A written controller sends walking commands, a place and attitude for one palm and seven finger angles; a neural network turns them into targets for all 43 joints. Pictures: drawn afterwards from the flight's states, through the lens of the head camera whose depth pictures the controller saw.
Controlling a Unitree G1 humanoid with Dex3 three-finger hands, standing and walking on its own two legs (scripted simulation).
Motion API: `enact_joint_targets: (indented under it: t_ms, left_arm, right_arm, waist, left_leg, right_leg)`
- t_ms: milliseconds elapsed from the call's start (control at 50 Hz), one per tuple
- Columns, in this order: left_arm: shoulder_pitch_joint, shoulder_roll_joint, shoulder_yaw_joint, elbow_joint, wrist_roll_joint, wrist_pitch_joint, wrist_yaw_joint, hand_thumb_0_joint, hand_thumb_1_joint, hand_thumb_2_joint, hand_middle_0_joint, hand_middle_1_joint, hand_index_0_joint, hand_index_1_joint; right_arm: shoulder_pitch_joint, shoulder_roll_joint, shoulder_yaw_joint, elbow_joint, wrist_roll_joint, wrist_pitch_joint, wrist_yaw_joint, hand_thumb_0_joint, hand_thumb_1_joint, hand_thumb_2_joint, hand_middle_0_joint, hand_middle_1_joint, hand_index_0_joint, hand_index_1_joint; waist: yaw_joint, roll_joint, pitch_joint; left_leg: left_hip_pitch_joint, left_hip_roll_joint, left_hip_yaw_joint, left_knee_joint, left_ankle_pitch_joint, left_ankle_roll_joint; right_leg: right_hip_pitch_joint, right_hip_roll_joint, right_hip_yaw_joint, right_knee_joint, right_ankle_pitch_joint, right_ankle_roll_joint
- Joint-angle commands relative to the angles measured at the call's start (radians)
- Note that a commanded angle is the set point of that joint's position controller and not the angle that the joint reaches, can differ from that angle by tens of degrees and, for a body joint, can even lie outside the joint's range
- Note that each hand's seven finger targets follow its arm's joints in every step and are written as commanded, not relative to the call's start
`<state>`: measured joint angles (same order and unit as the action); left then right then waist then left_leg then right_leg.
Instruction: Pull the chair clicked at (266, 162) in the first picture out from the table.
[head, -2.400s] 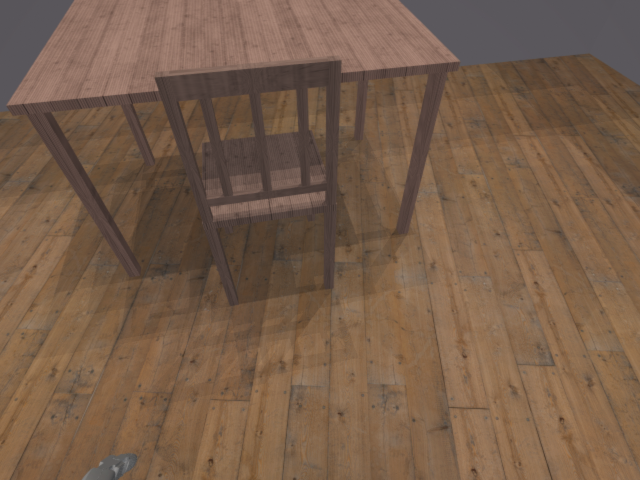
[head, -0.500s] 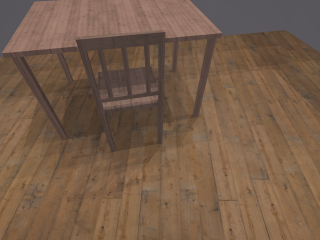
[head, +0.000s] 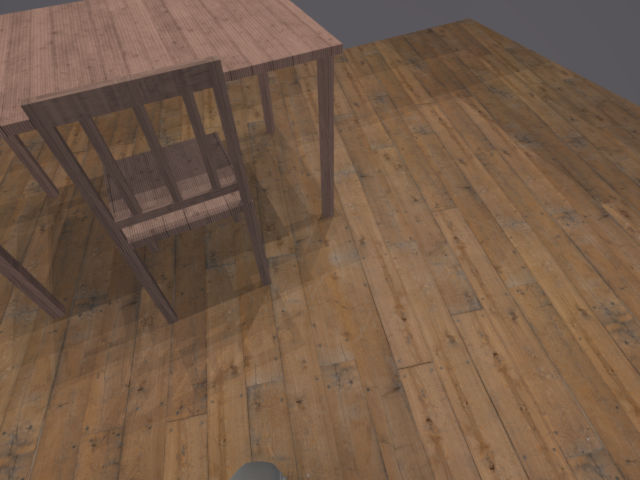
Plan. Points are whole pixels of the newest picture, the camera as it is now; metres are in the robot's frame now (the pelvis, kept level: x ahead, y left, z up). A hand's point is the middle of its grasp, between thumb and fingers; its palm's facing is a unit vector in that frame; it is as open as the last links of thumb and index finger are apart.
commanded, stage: walk to a spot facing it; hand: left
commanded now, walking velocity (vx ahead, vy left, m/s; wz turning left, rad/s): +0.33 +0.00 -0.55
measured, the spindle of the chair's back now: (159, 157) +0.79 +0.47 -0.11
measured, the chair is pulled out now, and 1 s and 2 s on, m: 0.00 0.00 0.00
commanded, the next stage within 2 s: none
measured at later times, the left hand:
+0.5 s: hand (152, 418) +0.22 +0.31 -0.18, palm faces -0.19 -0.97 -0.17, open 7.3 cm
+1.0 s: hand (250, 323) +0.41 +0.18 -0.20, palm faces -0.51 -0.85 -0.16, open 7.3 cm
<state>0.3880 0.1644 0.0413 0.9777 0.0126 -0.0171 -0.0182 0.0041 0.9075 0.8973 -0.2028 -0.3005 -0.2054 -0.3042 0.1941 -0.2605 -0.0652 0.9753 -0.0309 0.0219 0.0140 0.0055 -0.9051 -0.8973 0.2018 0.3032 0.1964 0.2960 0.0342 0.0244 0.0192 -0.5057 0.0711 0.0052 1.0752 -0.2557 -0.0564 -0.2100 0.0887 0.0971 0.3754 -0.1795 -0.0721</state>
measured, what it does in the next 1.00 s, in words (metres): walks ahead, turning right: left foot, then right foot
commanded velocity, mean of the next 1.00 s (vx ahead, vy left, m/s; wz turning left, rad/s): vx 0.08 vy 0.00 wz -0.60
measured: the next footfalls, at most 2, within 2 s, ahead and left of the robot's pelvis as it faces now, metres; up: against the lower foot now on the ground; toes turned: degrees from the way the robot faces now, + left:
left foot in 0.28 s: +0.15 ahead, +0.16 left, +0.00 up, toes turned -7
right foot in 0.98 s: +0.22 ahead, +0.01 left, +0.00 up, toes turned -40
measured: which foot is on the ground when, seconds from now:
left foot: up 0.00-0.26, down 0.28-0.98, up 1.00-1.00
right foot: down 0.00-0.28, up 0.30-0.96, down 0.98-1.00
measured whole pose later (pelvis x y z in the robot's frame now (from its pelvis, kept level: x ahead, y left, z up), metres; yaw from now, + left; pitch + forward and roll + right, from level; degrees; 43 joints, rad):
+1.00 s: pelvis +0.23 +0.09 -0.03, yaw -34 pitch -1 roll -1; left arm 0.16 0.16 0.07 0.92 0.02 0.02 -0.01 0.00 0.91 0.90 -0.20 -0.30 -0.20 -0.30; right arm 0.44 -0.11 -0.03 1.04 0.00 0.02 -0.02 0.00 -0.90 -0.90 0.21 0.30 0.20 0.30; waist -0.01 0.00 0.09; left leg -0.18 0.11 0.38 0.96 -0.46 0.00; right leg -0.29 0.04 -0.14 0.66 -0.35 -0.09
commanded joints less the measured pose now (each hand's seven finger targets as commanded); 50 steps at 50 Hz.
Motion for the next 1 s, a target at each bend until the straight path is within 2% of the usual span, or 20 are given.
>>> enact_joint_targets:
  t_ms: [0, 160, 200, 220, 240, 260, 280, 300, 340, 380, 400, 440, 580, 720, 780, 880, 920, 940, 960, 980]
  left_arm:
    - [0.079, 0.197, 0.055, -0.045, 0.010, -0.033, 0.019, 0.000, 0.900, 0.900, -0.200, -0.300, -0.200, -0.300]
    - [0.061, 0.218, 0.063, -0.047, 0.017, -0.025, 0.024, 0.000, 0.900, 0.900, -0.200, -0.300, -0.200, -0.300]
    - [0.008, 0.223, 0.068, -0.060, 0.016, -0.020, 0.025, 0.000, 0.900, 0.900, -0.200, -0.300, -0.200, -0.300]
    - [-0.028, 0.214, 0.071, -0.072, 0.013, -0.017, 0.026, 0.000, 0.900, 0.900, -0.200, -0.300, -0.200, -0.300]
    - [-0.031, 0.168, 0.065, -0.082, 0.006, -0.017, 0.020, 0.000, 0.900, 0.900, -0.200, -0.300, -0.200, -0.300]
    - [-0.019, 0.111, 0.058, -0.093, -0.006, -0.016, 0.006, 0.000, 0.900, 0.900, -0.200, -0.300, -0.200, -0.300]
    - [-0.024, 0.126, 0.060, -0.105, 0.006, -0.021, 0.008, 0.000, 0.900, 0.900, -0.200, -0.300, -0.200, -0.300]
    - [-0.044, 0.141, 0.070, -0.105, 0.017, -0.018, 0.005, 0.000, 0.900, 0.900, -0.200, -0.300, -0.200, -0.300]
    - [-0.040, 0.135, 0.076, -0.059, 0.028, 0.000, -0.011, 0.000, 0.900, 0.900, -0.200, -0.300, -0.200, -0.300]
    - [-0.002, 0.092, 0.066, -0.041, 0.023, 0.020, -0.017, 0.000, 0.900, 0.900, -0.200, -0.300, -0.200, -0.300]
    - [0.012, 0.086, 0.064, -0.034, 0.022, 0.030, -0.013, 0.000, 0.900, 0.900, -0.200, -0.300, -0.200, -0.300]
    - [0.023, 0.083, 0.064, -0.031, 0.021, 0.047, -0.008, 0.000, 0.900, 0.900, -0.200, -0.300, -0.200, -0.300]
    - [-0.115, 0.080, 0.062, -0.065, 0.021, 0.076, -0.002, 0.000, 0.900, 0.900, -0.200, -0.300, -0.200, -0.300]
    - [-0.253, 0.072, 0.049, -0.093, 0.014, 0.082, 0.002, 0.000, 0.900, 0.900, -0.200, -0.300, -0.200, -0.300]
    - [-0.269, 0.073, 0.048, -0.100, 0.012, 0.081, 0.008, 0.000, 0.900, 0.900, -0.200, -0.300, -0.200, -0.300]
    - [-0.191, 0.095, 0.058, -0.104, 0.014, 0.055, 0.020, 0.000, 0.900, 0.900, -0.200, -0.300, -0.200, -0.300]
    - [-0.038, 0.135, 0.074, -0.072, 0.017, 0.031, 0.029, 0.000, 0.900, 0.900, -0.200, -0.300, -0.200, -0.300]
    - [0.091, 0.194, 0.084, -0.036, 0.019, 0.018, 0.036, 0.000, 0.900, 0.900, -0.200, -0.300, -0.200, -0.300]
    - [0.097, 0.262, 0.090, -0.029, -0.003, 0.015, 0.047, 0.000, 0.900, 0.900, -0.200, -0.300, -0.200, -0.300]
    - [0.041, 0.252, 0.089, -0.047, -0.011, 0.022, 0.057, 0.000, 0.900, 0.900, -0.200, -0.300, -0.200, -0.300]
  right_arm:
    - [-0.101, -0.056, -0.014, -0.121, 0.001, -0.043, -0.007, 0.000, -0.900, -0.900, 0.200, 0.300, 0.200, 0.300]
    - [-0.143, -0.029, -0.006, -0.171, 0.018, -0.068, -0.009, 0.000, -0.900, -0.900, 0.200, 0.300, 0.200, 0.300]
    - [-0.066, -0.031, -0.006, -0.153, 0.022, -0.078, -0.015, 0.000, -0.900, -0.900, 0.200, 0.300, 0.200, 0.300]
    - [0.029, -0.047, -0.010, -0.124, 0.025, -0.085, -0.024, 0.000, -0.900, -0.900, 0.200, 0.300, 0.200, 0.300]
    - [0.150, -0.110, -0.023, -0.083, 0.024, -0.092, -0.041, 0.000, -0.900, -0.900, 0.200, 0.300, 0.200, 0.300]
    - [0.265, -0.223, -0.049, -0.063, 0.008, -0.094, -0.044, 0.000, -0.900, -0.900, 0.200, 0.300, 0.200, 0.300]
    - [0.270, -0.233, -0.041, -0.079, 0.016, -0.083, -0.043, 0.000, -0.900, -0.900, 0.200, 0.300, 0.200, 0.300]
    - [0.193, -0.185, -0.030, -0.108, 0.008, -0.077, -0.039, 0.000, -0.900, -0.900, 0.200, 0.300, 0.200, 0.300]
    - [0.103, -0.068, 0.007, -0.105, 0.010, -0.091, -0.046, 0.000, -0.900, -0.900, 0.200, 0.300, 0.200, 0.300]
    - [0.111, -0.026, 0.025, -0.082, 0.020, -0.104, -0.053, 0.000, -0.900, -0.900, 0.200, 0.300, 0.200, 0.300]
    - [0.149, -0.021, 0.027, -0.069, 0.018, -0.107, -0.057, 0.000, -0.900, -0.900, 0.200, 0.300, 0.200, 0.300]
    - [0.174, -0.020, 0.029, -0.052, 0.021, -0.107, -0.065, 0.000, -0.900, -0.900, 0.200, 0.300, 0.200, 0.300]
    - [0.249, -0.009, 0.030, -0.010, 0.018, -0.090, -0.078, 0.000, -0.900, -0.900, 0.200, 0.300, 0.200, 0.300]
    - [0.315, -0.019, 0.019, 0.031, 0.008, -0.067, -0.085, 0.000, -0.900, -0.900, 0.200, 0.300, 0.200, 0.300]
    - [0.321, -0.020, 0.010, 0.039, 0.008, -0.055, -0.083, 0.000, -0.900, -0.900, 0.200, 0.300, 0.200, 0.300]
    - [0.296, -0.065, -0.016, 0.019, 0.015, -0.042, -0.066, 0.000, -0.900, -0.900, 0.200, 0.300, 0.200, 0.300]
    - [0.225, -0.072, -0.020, -0.017, 0.024, -0.038, -0.052, 0.000, -0.900, -0.900, 0.200, 0.300, 0.200, 0.300]
    - [0.168, -0.048, -0.017, -0.061, 0.039, -0.034, -0.044, 0.000, -0.900, -0.900, 0.200, 0.300, 0.200, 0.300]
    - [0.102, 0.009, -0.011, -0.120, 0.037, -0.037, -0.043, 0.000, -0.900, -0.900, 0.200, 0.300, 0.200, 0.300]
    - [0.047, -0.007, -0.012, -0.143, 0.027, -0.028, -0.053, 0.000, -0.900, -0.900, 0.200, 0.300, 0.200, 0.300]
  waist:
    - [0.023, -0.140, -0.003]
    - [0.034, -0.178, 0.017]
    - [-0.006, -0.186, 0.003]
    - [-0.053, -0.162, -0.017]
    - [-0.097, -0.017, -0.083]
    - [-0.135, 0.277, -0.133]
    - [-0.114, 0.245, -0.090]
    - [-0.089, 0.149, 0.003]
    - [-0.019, 0.080, 0.115]
    - [0.015, 0.100, 0.100]
    - [0.012, 0.131, 0.079]
    - [0.021, 0.148, 0.042]
    - [-0.013, 0.111, 0.060]
    - [-0.055, 0.073, 0.076]
    - [-0.054, 0.089, 0.063]
    - [-0.011, 0.142, -0.024]
    - [0.074, 0.125, -0.075]
    - [0.132, -0.046, -0.150]
    - [0.097, -0.194, -0.155]
    - [0.080, -0.094, -0.092]
  left_leg:
    - [-0.179, 0.022, -0.013, -0.052, 0.001, -0.014]
    - [0.026, -0.044, 0.011, -0.360, -0.085, 0.009]
    - [0.219, -0.067, 0.022, -0.506, -0.045, 0.016]
    - [0.398, -0.060, 0.011, -0.619, 0.005, 0.020]
    - [0.645, 0.039, -0.063, -0.684, -0.040, 0.039]
    - [0.755, 0.343, -0.429, -0.810, -0.250, 0.114]
    - [0.642, 0.449, -0.547, -0.868, -0.307, 0.172]
    - [0.491, 0.431, -0.500, -0.898, -0.301, 0.204]
    - [0.338, 0.295, -0.255, -0.893, 0.006, 0.112]
    - [0.329, 0.216, -0.040, -0.824, 0.456, 0.027]
    - [0.337, 0.192, 0.022, -0.790, 0.643, -0.010]
    - [0.377, 0.180, 0.085, -0.754, 0.775, -0.029]
    - [0.466, 0.203, 0.116, -0.724, 0.866, -0.022]
    - [0.615, 0.247, 0.163, -0.695, 0.994, 0.035]
    - [0.624, 0.259, 0.200, -0.659, 1.084, 0.052]
    - [0.611, 0.293, 0.246, -0.468, 1.292, 0.098]
    - [0.429, 0.292, 0.247, -0.207, 1.110, 0.069]
    - [0.181, 0.172, 0.276, 0.126, 0.571, 0.018]
    - [-0.080, -0.008, 0.196, 0.362, -0.363, -0.030]
    - [-0.081, 0.026, 0.030, 0.347, -0.339, 0.003]
  right_leg:
    - [0.141, -0.266, 0.354, -0.187, -0.212, -0.109]
    - [0.051, -0.251, 0.387, -0.129, -0.074, -0.129]
    - [-0.050, -0.214, 0.354, -0.063, -0.051, -0.099]
    - [-0.155, -0.166, 0.312, 0.021, -0.071, -0.066]
    - [-0.299, -0.084, 0.237, 0.193, -0.099, -0.030]
    - [-0.496, 0.032, 0.069, 0.517, -0.379, 0.033]
    - [-0.524, -0.027, 0.002, 0.673, -0.394, 0.059]
    - [-0.511, -0.076, -0.011, 0.758, -0.356, 0.067]
    - [-0.470, -0.127, -0.033, 0.836, -0.180, 0.079]
    - [-0.410, -0.128, -0.072, 0.862, -0.087, 0.096]
    - [-0.397, -0.114, -0.079, 0.885, -0.076, 0.100]
    - [-0.409, -0.101, -0.085, 0.913, -0.049, 0.104]
    - [-0.505, -0.108, -0.107, 0.873, -0.003, 0.112]
    - [-0.492, -0.109, -0.190, 0.658, -0.099, 0.090]
    - [-0.415, -0.096, -0.233, 0.558, -0.154, 0.068]
    - [-0.205, -0.043, -0.288, 0.369, -0.207, 0.025]
    - [0.054, -0.090, -0.217, 0.193, -0.079, -0.013]
    - [0.303, -0.255, 0.044, 0.112, 0.363, -0.124]
    - [0.369, -0.479, 0.377, 0.088, 0.918, -0.254]
    - [0.271, -0.480, 0.309, 0.060, 0.857, -0.272]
